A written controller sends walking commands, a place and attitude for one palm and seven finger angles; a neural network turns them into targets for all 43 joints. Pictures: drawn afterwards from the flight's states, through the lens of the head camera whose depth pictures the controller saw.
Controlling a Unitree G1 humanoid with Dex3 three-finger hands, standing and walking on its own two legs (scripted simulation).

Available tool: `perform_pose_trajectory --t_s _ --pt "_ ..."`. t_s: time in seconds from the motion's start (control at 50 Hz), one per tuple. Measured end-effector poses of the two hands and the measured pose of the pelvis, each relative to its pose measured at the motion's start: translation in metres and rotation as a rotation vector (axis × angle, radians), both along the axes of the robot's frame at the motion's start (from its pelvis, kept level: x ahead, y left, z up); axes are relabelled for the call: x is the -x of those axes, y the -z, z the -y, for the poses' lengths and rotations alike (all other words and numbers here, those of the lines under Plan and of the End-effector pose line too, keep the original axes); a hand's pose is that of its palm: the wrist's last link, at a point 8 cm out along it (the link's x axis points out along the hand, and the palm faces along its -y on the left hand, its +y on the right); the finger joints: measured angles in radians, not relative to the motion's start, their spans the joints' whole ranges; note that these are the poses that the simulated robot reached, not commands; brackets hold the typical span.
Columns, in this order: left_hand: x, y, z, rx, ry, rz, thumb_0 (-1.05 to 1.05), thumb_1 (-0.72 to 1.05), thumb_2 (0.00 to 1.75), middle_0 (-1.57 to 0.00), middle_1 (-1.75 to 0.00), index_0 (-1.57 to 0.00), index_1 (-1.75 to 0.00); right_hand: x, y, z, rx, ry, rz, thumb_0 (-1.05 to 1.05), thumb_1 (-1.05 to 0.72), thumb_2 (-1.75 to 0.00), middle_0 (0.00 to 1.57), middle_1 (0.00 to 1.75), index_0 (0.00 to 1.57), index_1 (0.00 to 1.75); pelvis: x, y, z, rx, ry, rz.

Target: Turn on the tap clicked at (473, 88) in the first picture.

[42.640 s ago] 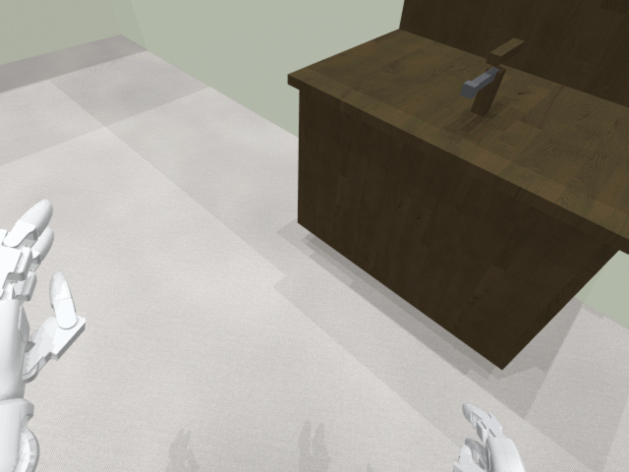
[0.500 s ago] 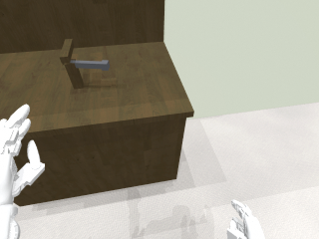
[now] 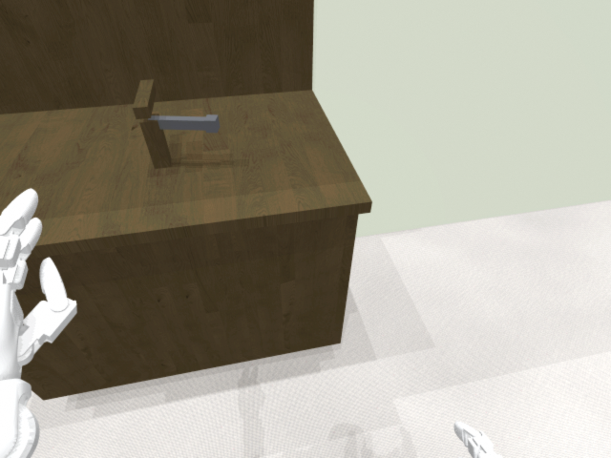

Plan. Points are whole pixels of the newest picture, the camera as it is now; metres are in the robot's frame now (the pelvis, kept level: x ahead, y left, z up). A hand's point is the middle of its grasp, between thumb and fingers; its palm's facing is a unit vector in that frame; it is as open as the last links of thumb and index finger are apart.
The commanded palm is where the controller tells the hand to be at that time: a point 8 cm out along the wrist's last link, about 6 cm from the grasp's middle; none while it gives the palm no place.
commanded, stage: stop stepping back and stand still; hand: left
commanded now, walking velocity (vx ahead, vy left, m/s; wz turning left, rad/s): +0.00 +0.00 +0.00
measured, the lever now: (212, 123) +0.74 +0.23 +0.10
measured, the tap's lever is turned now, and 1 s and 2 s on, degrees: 76 76 76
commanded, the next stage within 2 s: stand and check the lever's angle in 0.04 s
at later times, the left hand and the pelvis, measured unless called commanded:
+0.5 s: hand (71, 285) +0.24 +0.26 +0.17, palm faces +0.43 -0.84 -0.34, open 7.4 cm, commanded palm +0.19 +0.29 +0.19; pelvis +0.03 +0.01 +0.02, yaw +0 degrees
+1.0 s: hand (66, 279) +0.25 +0.26 +0.17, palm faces +0.40 -0.84 -0.36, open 7.4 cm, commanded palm +0.20 +0.30 +0.19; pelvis +0.04 +0.02 +0.02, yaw +0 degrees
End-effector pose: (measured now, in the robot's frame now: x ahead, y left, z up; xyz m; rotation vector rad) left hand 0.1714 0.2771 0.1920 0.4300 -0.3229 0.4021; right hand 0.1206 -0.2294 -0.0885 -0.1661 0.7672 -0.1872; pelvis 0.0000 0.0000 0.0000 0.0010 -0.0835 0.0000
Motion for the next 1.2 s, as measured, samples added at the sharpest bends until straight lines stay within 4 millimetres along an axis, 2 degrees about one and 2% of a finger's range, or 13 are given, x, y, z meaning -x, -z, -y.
perform_pose_trajectory --t_s 0.06,0.14,0.22,0.3,0.4,0.5,0.6,0.82,1.2 --pt "-0.005 -0.004 0.002 -0.052 -0.006 -0.012 0.02 0.89 0.89 -0.20 -0.30 -0.21 -0.30 -0.003 0.004 -0.003 -0.037 -0.007 0.006 0.02 -0.90 -0.89 0.20 0.30 0.21 0.30 -0.005 0.001 0.006 -0.002 -0.003 -0.009" --pt "-0.009 -0.002 0.005 -0.033 0.007 -0.044 0.01 0.89 0.89 -0.20 -0.30 -0.21 -0.30 -0.009 0.005 0.000 -0.041 -0.030 -0.033 0.02 -0.90 -0.89 0.20 0.30 0.21 0.30 -0.006 -0.004 0.006 0.010 -0.022 -0.020" --pt "-0.006 0.000 0.002 -0.024 0.026 -0.070 0.01 0.89 0.89 -0.21 -0.30 -0.21 -0.30 -0.019 -0.006 0.005 0.007 -0.035 -0.031 0.02 -0.90 -0.89 0.20 0.30 0.21 0.30 -0.009 -0.008 0.000 0.013 -0.022 -0.034" --pt "-0.005 0.002 -0.011 -0.025 -0.002 -0.096 0.01 0.89 0.89 -0.21 -0.30 -0.22 -0.30 -0.033 -0.019 0.008 0.044 -0.023 -0.004 0.02 -0.90 -0.89 0.20 0.30 0.20 0.30 -0.015 -0.012 -0.005 0.002 -0.004 -0.034" --pt "-0.016 0.004 -0.021 0.005 -0.054 -0.094 0.02 0.89 0.89 -0.21 -0.30 -0.21 -0.30 -0.058 -0.030 0.003 0.057 -0.052 0.040 0.01 -0.90 -0.89 0.20 0.30 0.20 0.30 -0.022 -0.016 -0.007 0.007 -0.005 -0.044" --pt "-0.030 0.007 -0.017 0.045 -0.028 -0.087 0.02 0.89 0.89 -0.20 -0.30 -0.21 -0.30 -0.080 -0.038 -0.006 0.049 -0.073 0.080 0.01 -0.90 -0.89 0.20 0.30 0.20 0.30 -0.029 -0.017 -0.010 0.012 -0.002 -0.049" --pt "-0.039 0.004 -0.014 0.029 0.017 -0.095 0.02 0.89 0.89 -0.20 -0.30 -0.21 -0.30 -0.092 -0.044 -0.015 0.035 -0.072 0.103 0.01 -0.90 -0.89 0.20 0.30 0.20 0.30 -0.035 -0.018 -0.012 0.014 0.002 -0.055" --pt "-0.038 0.001 -0.025 0.020 -0.011 -0.107 0.02 0.89 0.89 -0.21 -0.30 -0.21 -0.30 -0.085 -0.036 -0.020 0.026 -0.064 0.049 0.01 -0.90 -0.89 0.20 0.30 0.21 0.30 -0.040 -0.019 -0.018 0.016 0.005 -0.057" --pt "-0.031 0.001 -0.029 0.016 -0.004 -0.111 0.02 0.89 0.89 -0.21 -0.30 -0.21 -0.30 -0.065 -0.033 -0.019 0.037 -0.039 0.031 0.01 -0.90 -0.89 0.20 0.30 0.20 0.30 -0.030 -0.020 -0.023 0.016 0.009 -0.058"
